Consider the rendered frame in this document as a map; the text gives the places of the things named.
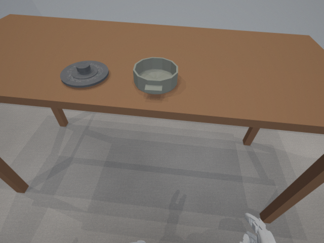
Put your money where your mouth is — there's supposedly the knob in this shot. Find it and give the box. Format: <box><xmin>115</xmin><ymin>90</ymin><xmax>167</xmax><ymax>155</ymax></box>
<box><xmin>76</xmin><ymin>62</ymin><xmax>91</xmax><ymax>73</ymax></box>

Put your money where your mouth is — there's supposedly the pot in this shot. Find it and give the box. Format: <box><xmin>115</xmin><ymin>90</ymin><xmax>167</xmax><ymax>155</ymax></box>
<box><xmin>133</xmin><ymin>57</ymin><xmax>178</xmax><ymax>94</ymax></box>

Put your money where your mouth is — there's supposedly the robot right hand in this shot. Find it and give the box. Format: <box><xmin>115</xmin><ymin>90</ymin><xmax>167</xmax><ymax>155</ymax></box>
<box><xmin>239</xmin><ymin>213</ymin><xmax>276</xmax><ymax>243</ymax></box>

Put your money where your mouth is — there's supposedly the table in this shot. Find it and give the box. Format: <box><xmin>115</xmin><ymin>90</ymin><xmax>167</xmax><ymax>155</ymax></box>
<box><xmin>0</xmin><ymin>14</ymin><xmax>324</xmax><ymax>223</ymax></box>

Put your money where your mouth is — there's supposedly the lid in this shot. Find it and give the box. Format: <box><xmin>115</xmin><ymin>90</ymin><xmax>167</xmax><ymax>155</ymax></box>
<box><xmin>60</xmin><ymin>61</ymin><xmax>109</xmax><ymax>88</ymax></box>

